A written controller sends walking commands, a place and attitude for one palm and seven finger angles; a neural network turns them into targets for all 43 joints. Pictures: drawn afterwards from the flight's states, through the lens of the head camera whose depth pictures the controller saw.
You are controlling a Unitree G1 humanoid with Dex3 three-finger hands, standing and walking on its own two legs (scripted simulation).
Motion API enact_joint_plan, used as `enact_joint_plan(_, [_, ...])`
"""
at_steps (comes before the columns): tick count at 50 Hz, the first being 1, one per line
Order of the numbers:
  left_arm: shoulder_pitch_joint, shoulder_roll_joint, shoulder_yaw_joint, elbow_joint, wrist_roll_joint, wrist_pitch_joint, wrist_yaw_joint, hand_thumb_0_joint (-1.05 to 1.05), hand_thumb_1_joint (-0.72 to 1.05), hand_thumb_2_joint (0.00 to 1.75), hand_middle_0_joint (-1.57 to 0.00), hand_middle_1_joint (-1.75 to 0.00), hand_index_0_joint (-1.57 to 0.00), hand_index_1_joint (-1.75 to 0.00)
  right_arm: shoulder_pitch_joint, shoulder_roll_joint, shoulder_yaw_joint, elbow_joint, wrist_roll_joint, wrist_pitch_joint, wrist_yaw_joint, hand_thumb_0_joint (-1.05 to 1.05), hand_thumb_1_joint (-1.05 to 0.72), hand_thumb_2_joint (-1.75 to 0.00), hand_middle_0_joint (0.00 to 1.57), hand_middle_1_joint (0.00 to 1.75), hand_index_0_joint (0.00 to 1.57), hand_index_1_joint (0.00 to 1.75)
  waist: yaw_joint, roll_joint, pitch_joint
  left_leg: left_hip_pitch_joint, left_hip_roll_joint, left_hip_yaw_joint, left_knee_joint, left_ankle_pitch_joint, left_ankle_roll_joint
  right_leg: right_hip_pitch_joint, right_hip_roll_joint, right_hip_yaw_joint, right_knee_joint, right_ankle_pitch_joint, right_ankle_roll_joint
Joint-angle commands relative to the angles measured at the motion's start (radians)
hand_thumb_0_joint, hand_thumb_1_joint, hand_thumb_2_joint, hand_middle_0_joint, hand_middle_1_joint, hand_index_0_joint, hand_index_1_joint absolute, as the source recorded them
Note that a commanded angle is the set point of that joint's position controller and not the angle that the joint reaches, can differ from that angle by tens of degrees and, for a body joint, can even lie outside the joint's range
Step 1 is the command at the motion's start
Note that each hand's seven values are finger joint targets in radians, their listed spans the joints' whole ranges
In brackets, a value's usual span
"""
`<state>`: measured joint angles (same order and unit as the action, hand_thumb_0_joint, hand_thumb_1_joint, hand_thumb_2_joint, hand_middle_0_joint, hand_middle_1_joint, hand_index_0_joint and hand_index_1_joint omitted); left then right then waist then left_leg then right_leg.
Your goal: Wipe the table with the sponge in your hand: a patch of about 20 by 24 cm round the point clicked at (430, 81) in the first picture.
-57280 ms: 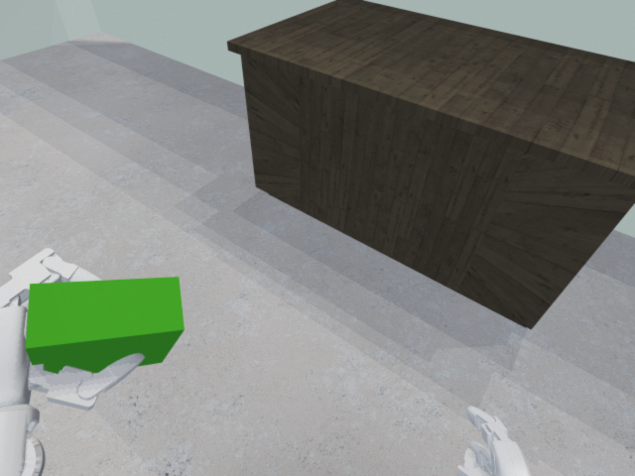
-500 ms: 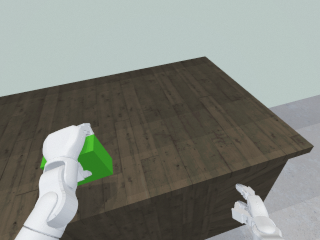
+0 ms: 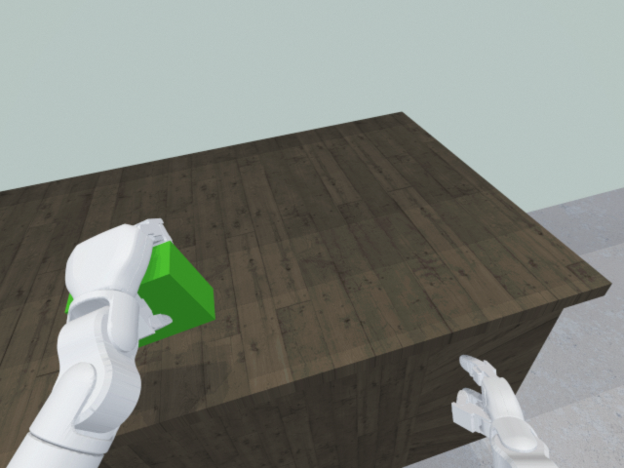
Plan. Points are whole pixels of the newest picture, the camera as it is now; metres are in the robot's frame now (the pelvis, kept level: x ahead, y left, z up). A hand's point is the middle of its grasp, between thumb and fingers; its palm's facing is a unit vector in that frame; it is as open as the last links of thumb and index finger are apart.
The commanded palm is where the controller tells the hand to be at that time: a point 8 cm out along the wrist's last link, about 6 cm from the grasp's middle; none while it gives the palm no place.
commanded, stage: lift the sponge slowly off the table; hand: left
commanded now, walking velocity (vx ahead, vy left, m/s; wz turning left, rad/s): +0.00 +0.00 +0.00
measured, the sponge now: (155, 305) +0.26 +0.25 +0.11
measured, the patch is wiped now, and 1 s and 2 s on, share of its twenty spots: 0.90 0.90 0.90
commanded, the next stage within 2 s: bring the sponge back beside the body in 0.34 s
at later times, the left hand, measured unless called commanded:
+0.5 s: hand (146, 274) +0.26 +0.24 +0.17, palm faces +0.24 -0.23 -0.94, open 9.6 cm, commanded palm +0.21 +0.25 +0.24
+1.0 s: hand (127, 301) +0.23 +0.26 +0.15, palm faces +0.22 -0.23 -0.95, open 9.6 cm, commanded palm +0.18 +0.26 +0.23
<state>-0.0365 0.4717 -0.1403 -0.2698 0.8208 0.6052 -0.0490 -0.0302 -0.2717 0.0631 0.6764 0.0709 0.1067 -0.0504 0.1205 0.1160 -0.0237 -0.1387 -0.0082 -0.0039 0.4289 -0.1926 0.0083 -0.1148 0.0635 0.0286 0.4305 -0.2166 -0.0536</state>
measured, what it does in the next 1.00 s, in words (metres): stands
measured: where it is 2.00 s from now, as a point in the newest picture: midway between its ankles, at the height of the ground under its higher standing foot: outside the picture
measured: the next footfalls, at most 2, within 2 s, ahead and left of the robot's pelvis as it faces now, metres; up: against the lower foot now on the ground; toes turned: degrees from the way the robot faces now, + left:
none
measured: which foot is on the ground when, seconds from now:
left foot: down 0.00-1.00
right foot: down 0.00-1.00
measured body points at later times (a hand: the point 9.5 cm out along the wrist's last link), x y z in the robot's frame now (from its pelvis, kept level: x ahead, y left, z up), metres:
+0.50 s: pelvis -0.01 +0.00 +0.00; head -0.05 -0.05 +0.44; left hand +0.24 +0.25 +0.22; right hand +0.26 -0.19 -0.06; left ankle +0.03 +0.12 -0.74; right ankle +0.02 -0.09 -0.74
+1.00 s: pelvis +0.00 +0.01 +0.00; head -0.05 -0.04 +0.44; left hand +0.21 +0.27 +0.21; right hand +0.26 -0.19 -0.06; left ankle +0.03 +0.12 -0.74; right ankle +0.02 -0.09 -0.74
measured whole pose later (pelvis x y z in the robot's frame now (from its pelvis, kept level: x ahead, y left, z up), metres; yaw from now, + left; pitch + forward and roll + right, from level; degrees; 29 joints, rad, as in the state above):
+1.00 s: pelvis +0.00 +0.01 +0.00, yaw +0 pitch -6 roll +0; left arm 0.08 0.50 -0.10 -0.39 0.78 0.59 -0.06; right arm -0.02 -0.28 0.06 0.65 0.07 0.09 -0.06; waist 0.13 0.12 -0.01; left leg -0.15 -0.02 0.00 0.45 -0.20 0.02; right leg -0.12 0.06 0.03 0.45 -0.22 -0.04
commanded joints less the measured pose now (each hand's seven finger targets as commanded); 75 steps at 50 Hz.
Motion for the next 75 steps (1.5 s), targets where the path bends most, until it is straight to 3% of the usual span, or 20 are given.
enact_joint_plan(1, [-0.372, 0.229, 0.153, -0.266, 0.052, -0.027, 0.045, 0.0, 0.1, 1.3, -1.2, -1.6, -1.2, -1.6, -0.327, -0.081, -0.027, -0.226, -0.001, -0.081, -0.006, 0.0, -0.9, -0.9, 0.2, 0.3, 0.2, 0.3, 0.006, -0.03, -0.196, 0.065, -0.013, -0.084, -0.045, 0.104, 0.035, -0.001, -0.039, 0.148, -0.103, 0.037, -0.038])
enact_joint_plan(9, [-0.358, 0.221, 0.161, -0.186, 0.043, -0.013, 0.033, 0.0, 0.1, 1.3, -1.2, -1.6, -1.2, -1.6, -0.322, -0.076, -0.022, -0.223, -0.002, -0.077, -0.009, 0.0, -0.9, -0.9, 0.2, 0.3, 0.2, 0.3, 0.013, -0.101, -0.165, 0.036, -0.013, -0.082, -0.036, 0.093, 0.031, -0.018, -0.046, 0.146, -0.111, 0.02, -0.037])
enact_joint_plan(11, [-0.395, 0.286, 0.213, -0.221, 0.043, -0.014, 0.037, 0.0, 0.1, 1.3, -1.2, -1.6, -1.2, -1.6, -0.321, -0.085, -0.025, -0.22, 0.0, -0.075, -0.008, 0.0, -0.9, -0.9, 0.2, 0.3, 0.2, 0.3, 0.015, -0.065, -0.185, 0.038, -0.013, -0.085, -0.042, 0.089, 0.027, -0.011, -0.043, 0.17, -0.105, 0.016, -0.042])
enact_joint_plan(14, [-0.339, 0.193, 0.146, -0.212, 0.027, -0.008, 0.024, 0.0, 0.1, 1.3, -1.2, -1.6, -1.2, -1.6, -0.33, -0.074, -0.023, -0.235, 0.002, -0.076, -0.001, 0.0, -0.9, -0.9, 0.2, 0.3, 0.2, 0.3, 0.019, -0.081, -0.189, 0.039, -0.012, -0.082, -0.036, 0.118, 0.03, -0.003, -0.044, 0.13, -0.09, 0.065, -0.037])
enact_joint_plan(20, [-0.326, 0.213, 0.168, -0.216, 0.019, -0.004, 0.021, 0.0, 0.1, 1.3, -1.2, -1.6, -1.2, -1.6, -0.318, -0.079, -0.021, -0.237, 0.007, -0.068, -0.002, 0.0, -0.9, -0.9, 0.2, 0.3, 0.2, 0.3, 0.013, -0.116, -0.181, 0.025, -0.009, -0.085, -0.035, 0.088, 0.03, -0.022, -0.045, 0.136, -0.095, 0.029, -0.03])
enact_joint_plan(21, [-0.351, 0.26, 0.198, -0.239, 0.019, -0.007, 0.027, 0.0, 0.1, 1.3, -1.2, -1.6, -1.2, -1.6, -0.315, -0.086, -0.023, -0.234, 0.003, -0.07, -0.006, 0.0, -0.9, -0.9, 0.2, 0.3, 0.2, 0.3, 0.012, -0.078, -0.178, 0.029, -0.007, -0.08, -0.042, 0.071, 0.031, -0.025, -0.042, 0.141, -0.096, 0.003, -0.033])
enact_joint_plan(24, [-0.374, 0.193, 0.14, -0.222, 0.022, -0.009, 0.03, 0.0, 0.1, 1.3, -1.2, -1.6, -1.2, -1.6, -0.317, -0.076, -0.018, -0.24, 0.004, -0.075, -0.009, 0.0, -0.9, -0.9, 0.2, 0.3, 0.2, 0.3, 0.008, -0.068, -0.174, 0.031, -0.01, -0.082, -0.045, 0.068, 0.03, -0.029, -0.039, 0.116, -0.097, 0.001, -0.034])
enact_joint_plan(26, [-0.396, 0.267, 0.194, -0.273, 0.033, -0.02, 0.041, 0.0, 0.1, 1.3, -1.2, -1.6, -1.2, -1.6, -0.312, -0.083, -0.025, -0.237, 0.0, -0.079, -0.012, 0.0, -0.9, -0.9, 0.2, 0.3, 0.2, 0.3, 0.015, -0.027, -0.202, 0.044, -0.009, -0.086, -0.047, 0.071, 0.03, -0.011, -0.038, 0.139, -0.09, 0.002, -0.041])
enact_joint_plan(29, [-0.336, 0.233, 0.182, -0.23, 0.033, -0.014, 0.042, 0.0, 0.1, 1.3, -1.2, -1.6, -1.2, -1.6, -0.308, -0.079, -0.021, -0.234, -0.001, -0.077, -0.009, 0.0, -0.9, -0.9, 0.2, 0.3, 0.2, 0.3, 0.018, -0.065, -0.205, 0.039, -0.012, -0.085, -0.039, 0.104, 0.029, 0.005, -0.039, 0.128, -0.089, 0.04, -0.04])
enact_joint_plan(31, [-0.304, 0.302, 0.244, -0.276, 0.033, -0.019, 0.048, 0.0, 0.1, 1.3, -1.2, -1.6, -1.2, -1.6, -0.308, -0.088, -0.028, -0.233, -0.006, -0.075, -0.008, 0.0, -0.9, -0.9, 0.2, 0.3, 0.2, 0.3, 0.027, -0.034, -0.217, 0.041, -0.012, -0.085, -0.034, 0.114, 0.029, 0.018, -0.04, 0.157, -0.082, 0.053, -0.043])
enact_joint_plan(32, [-0.28, 0.243, 0.201, -0.271, 0.026, -0.014, 0.042, 0.0, 0.1, 1.3, -1.2, -1.6, -1.2, -1.6, -0.315, -0.075, -0.021, -0.251, -0.002, -0.074, -0.004, 0.0, -0.9, -0.9, 0.2, 0.3, 0.2, 0.3, 0.029, -0.052, -0.208, 0.028, -0.015, -0.085, -0.031, 0.118, 0.031, 0.021, -0.041, 0.133, -0.075, 0.061, -0.042])
enact_joint_plan(38, [-0.226, 0.203, 0.174, -0.281, 0.01, -0.014, 0.03, 0.0, 0.1, 1.3, -1.2, -1.6, -1.2, -1.6, -0.317, -0.074, -0.019, -0.248, 0.004, -0.076, -0.001, 0.0, -0.9, -0.9, 0.2, 0.3, 0.2, 0.3, 0.013, -0.078, -0.158, 0.036, -0.007, -0.092, -0.032, 0.105, 0.032, -0.034, -0.04, 0.13, -0.092, 0.038, -0.033])
enact_joint_plan(51, [-0.172, 0.285, 0.25, -0.352, 0.02, -0.052, 0.052, 0.0, 0.1, 1.3, -1.2, -1.6, -1.2, -1.6, -0.299, -0.085, -0.028, -0.239, -0.009, -0.088, -0.013, 0.0, -0.9, -0.9, 0.2, 0.3, 0.2, 0.3, 0.018, -0.05, -0.15, 0.048, -0.004, -0.099, -0.046, 0.073, 0.033, -0.025, -0.032, 0.146, -0.101, -0.013, -0.037])
enact_joint_plan(59, [-0.057, 0.218, 0.215, -0.305, 0.01, -0.053, 0.044, 0.0, 0.1, 1.3, -1.2, -1.6, -1.2, -1.6, -0.298, -0.082, -0.026, -0.24, -0.008, -0.095, -0.01, 0.0, -0.9, -0.9, 0.2, 0.3, 0.2, 0.3, 0.024, -0.07, -0.134, 0.034, -0.008, -0.097, -0.037, 0.075, 0.035, -0.03, -0.033, 0.125, -0.099, 0.003, -0.034])
enact_joint_plan(61, [-0.064, 0.272, 0.259, -0.368, 0.009, -0.064, 0.047, 0.0, 0.1, 1.3, -1.2, -1.6, -1.2, -1.6, -0.299, -0.088, -0.03, -0.243, -0.01, -0.096, -0.011, 0.0, -0.9, -0.9, 0.2, 0.3, 0.2, 0.3, 0.025, -0.053, -0.152, 0.038, -0.006, -0.097, -0.041, 0.067, 0.035, -0.016, -0.032, 0.145, -0.095, -0.005, -0.033])
enact_joint_plan(64, [0.025, 0.24, 0.251, -0.34, 0.001, -0.059, 0.044, 0.0, 0.1, 1.3, -1.2, -1.6, -1.2, -1.6, -0.291, -0.084, -0.026, -0.244, -0.014, -0.096, -0.006, 0.0, -0.9, -0.9, 0.2, 0.3, 0.2, 0.3, 0.028, -0.09, -0.136, 0.029, -0.009, -0.096, -0.023, 0.103, 0.036, -0.019, -0.036, 0.13, -0.093, 0.037, -0.031])
enact_joint_plan(66, [-0.01, 0.317, 0.308, -0.386, 0.005, -0.07, 0.052, 0.0, 0.1, 1.3, -1.2, -1.6, -1.2, -1.6, -0.29, -0.093, -0.029, -0.239, -0.017, -0.096, -0.01, 0.0, -0.9, -0.9, 0.2, 0.3, 0.2, 0.3, 0.024, -0.049, -0.129, 0.029, -0.006, -0.099, -0.027, 0.08, 0.035, -0.024, -0.035, 0.158, -0.099, 0.006, -0.033])
enact_joint_plan(69, [0.039, 0.259, 0.268, -0.339, 0.005, -0.071, 0.051, 0.0, 0.1, 1.3, -1.2, -1.6, -1.2, -1.6, -0.282, -0.086, -0.026, -0.239, -0.017, -0.099, -0.012, 0.0, -0.9, -0.9, 0.2, 0.3, 0.2, 0.3, 0.024, -0.064, -0.103, 0.025, -0.01, -0.097, -0.015, 0.082, 0.036, -0.043, -0.039, 0.144, -0.105, 0.003, -0.031])
enact_joint_plan(71, [-0.005, 0.311, 0.301, -0.38, 0.008, -0.086, 0.054, 0.0, 0.1, 1.3, -1.2, -1.6, -1.2, -1.6, -0.284, -0.092, -0.029, -0.235, -0.016, -0.103, -0.017, 0.0, -0.9, -0.9, 0.2, 0.3, 0.2, 0.3, 0.017, -0.032, -0.107, 0.037, -0.007, -0.102, -0.022, 0.052, 0.034, -0.048, -0.038, 0.171, -0.115, -0.035, -0.034])
enact_joint_plan(75, [0.048, 0.273, 0.276, -0.366, 0.01, -0.102, 0.049, 0.0, 0.1, 1.3, -1.2, -1.6, -1.2, -1.6, -0.277, -0.086, -0.029, -0.233, -0.018, -0.113, -0.018, 0.0, -0.9, -0.9, 0.2, 0.3, 0.2, 0.3, 0.022, -0.047, -0.117, 0.041, -0.01, -0.107, -0.016, 0.064, 0.035, -0.044, -0.045, 0.154, -0.112, -0.024, -0.029])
